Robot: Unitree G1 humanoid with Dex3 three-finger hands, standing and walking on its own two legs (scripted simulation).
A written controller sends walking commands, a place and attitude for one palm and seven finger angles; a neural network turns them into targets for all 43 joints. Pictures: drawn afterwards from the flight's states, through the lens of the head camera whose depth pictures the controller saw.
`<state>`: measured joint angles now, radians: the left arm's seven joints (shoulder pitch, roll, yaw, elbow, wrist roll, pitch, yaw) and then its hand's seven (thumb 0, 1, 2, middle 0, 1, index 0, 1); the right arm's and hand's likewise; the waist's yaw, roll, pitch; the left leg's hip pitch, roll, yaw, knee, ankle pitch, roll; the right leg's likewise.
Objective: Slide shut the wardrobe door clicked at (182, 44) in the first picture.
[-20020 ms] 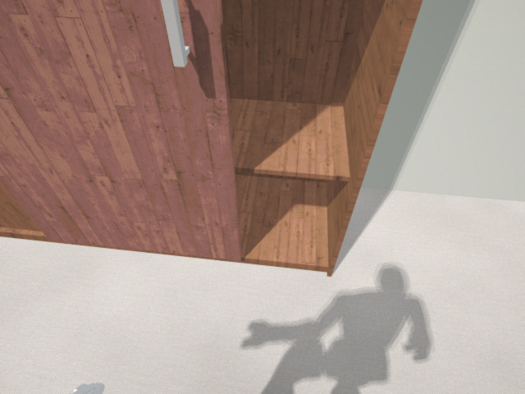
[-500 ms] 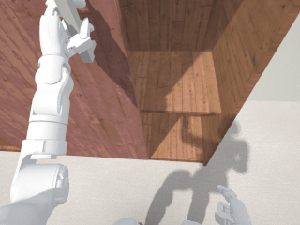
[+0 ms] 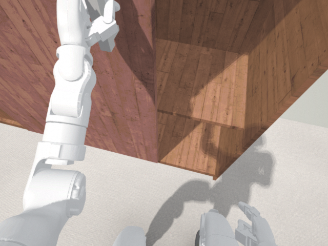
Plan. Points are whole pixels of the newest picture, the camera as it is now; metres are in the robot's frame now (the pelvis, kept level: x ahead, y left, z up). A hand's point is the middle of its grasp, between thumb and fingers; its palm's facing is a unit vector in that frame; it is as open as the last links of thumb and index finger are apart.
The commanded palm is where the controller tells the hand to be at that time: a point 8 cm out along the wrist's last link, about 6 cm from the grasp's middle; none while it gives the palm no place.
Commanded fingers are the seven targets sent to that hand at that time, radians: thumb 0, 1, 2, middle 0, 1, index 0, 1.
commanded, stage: step sideways, sliding the door along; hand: left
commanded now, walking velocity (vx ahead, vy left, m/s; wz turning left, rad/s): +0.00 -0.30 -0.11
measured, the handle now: (102, 1) +0.48 +0.21 +0.25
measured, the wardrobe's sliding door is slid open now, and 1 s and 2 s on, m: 0.35 0.04 0.00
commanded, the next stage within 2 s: stop walking and hold the door there in 1.40 s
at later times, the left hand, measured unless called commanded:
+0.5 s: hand (173, 31) +0.44 +0.07 +0.24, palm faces +0.35 -0.93 -0.07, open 6.8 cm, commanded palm +0.41 +0.05 +0.23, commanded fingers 0.00 0.90 0.90 -0.45 -1.40 -0.45 -1.40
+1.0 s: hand (290, 54) +0.42 -0.12 +0.23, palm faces +0.14 -0.99 -0.08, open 7.0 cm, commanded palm +0.40 -0.09 +0.24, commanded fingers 0.00 0.90 0.90 -0.45 -1.40 -0.45 -1.40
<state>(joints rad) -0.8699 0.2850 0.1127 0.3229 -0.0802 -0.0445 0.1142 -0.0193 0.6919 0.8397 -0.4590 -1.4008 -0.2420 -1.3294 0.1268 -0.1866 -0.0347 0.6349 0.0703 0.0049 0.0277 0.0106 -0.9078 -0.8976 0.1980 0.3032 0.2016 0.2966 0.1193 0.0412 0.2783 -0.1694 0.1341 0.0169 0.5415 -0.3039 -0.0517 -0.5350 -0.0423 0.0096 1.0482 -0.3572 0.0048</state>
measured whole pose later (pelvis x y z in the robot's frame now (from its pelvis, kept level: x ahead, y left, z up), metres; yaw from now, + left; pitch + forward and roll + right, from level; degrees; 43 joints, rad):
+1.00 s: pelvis +0.06 -0.26 -0.02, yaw -1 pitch -5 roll -1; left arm -0.49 0.20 0.08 -0.14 -0.10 -0.13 0.12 -0.07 0.68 0.84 -0.46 -1.40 -0.10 -1.31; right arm 0.02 -0.18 -0.05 0.57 0.05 -0.02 0.07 0.01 -0.91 -0.90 0.20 0.30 0.20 0.30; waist 0.10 0.08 0.26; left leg -0.19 0.29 0.12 0.61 -0.30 -0.16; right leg -0.28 0.04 -0.07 0.64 -0.29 -0.01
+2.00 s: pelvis +0.04 -0.43 +0.00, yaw -9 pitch -2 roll +0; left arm -0.35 0.55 0.47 0.32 -0.05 -0.13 0.13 -0.15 0.59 0.81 -0.46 -1.40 -0.36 -1.38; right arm 0.20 -0.31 -0.04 0.63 0.07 -0.03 -0.07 0.01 -0.91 -0.90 0.20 0.30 0.20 0.30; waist -0.01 0.02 0.02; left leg -0.25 0.04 0.09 0.52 -0.23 0.02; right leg -0.22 -0.02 0.00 0.50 -0.24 0.02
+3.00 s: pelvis +0.03 -0.39 -0.01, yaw -8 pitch -1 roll +0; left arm -0.36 0.50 0.41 0.16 -0.08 -0.12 0.15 -0.17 0.62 0.83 -0.46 -1.40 -0.29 -1.39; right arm 0.17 -0.28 -0.02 0.64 0.06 0.01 -0.08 0.01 -0.91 -0.90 0.20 0.30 0.20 0.30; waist -0.01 0.02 0.06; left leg -0.31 -0.02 0.11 0.57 -0.24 0.07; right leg -0.29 -0.08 0.02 0.57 -0.26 0.06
